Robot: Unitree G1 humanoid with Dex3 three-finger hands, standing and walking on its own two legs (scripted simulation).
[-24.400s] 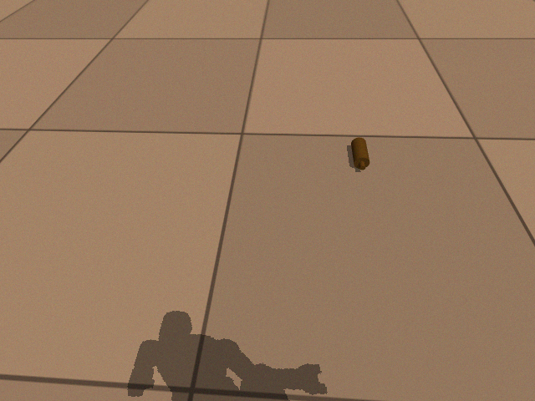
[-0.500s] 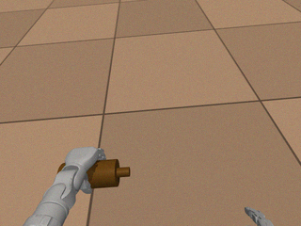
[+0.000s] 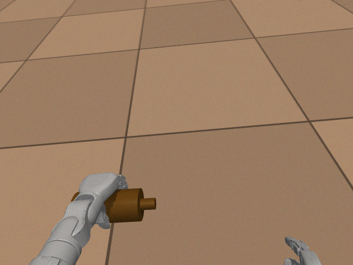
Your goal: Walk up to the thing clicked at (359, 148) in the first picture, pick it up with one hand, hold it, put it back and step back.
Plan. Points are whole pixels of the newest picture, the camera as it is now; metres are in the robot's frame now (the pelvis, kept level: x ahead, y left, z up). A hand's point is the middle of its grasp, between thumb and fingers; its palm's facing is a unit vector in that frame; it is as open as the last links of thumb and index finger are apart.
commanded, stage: hold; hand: left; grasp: from above
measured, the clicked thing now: (116, 205) +0.30 +0.20 -0.07
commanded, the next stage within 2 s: crouch in 0.90 s
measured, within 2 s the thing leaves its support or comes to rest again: neither
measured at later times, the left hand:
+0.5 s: hand (102, 206) +0.28 +0.22 -0.03, palm faces -0.47 -0.05 -0.88, open 10.8 cm
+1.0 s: hand (102, 206) +0.28 +0.22 -0.03, palm faces -0.46 -0.05 -0.89, open 10.8 cm
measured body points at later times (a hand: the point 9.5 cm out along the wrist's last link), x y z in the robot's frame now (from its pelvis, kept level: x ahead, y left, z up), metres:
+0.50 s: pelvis -0.01 +0.00 +0.00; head +0.00 -0.02 +0.45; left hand +0.30 +0.22 +0.02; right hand +0.15 -0.25 -0.11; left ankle +0.01 +0.13 -0.73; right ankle +0.02 -0.14 -0.73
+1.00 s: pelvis +0.00 +0.00 +0.01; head +0.01 -0.02 +0.46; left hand +0.30 +0.22 +0.02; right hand +0.14 -0.25 -0.11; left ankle +0.01 +0.13 -0.73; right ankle +0.02 -0.14 -0.73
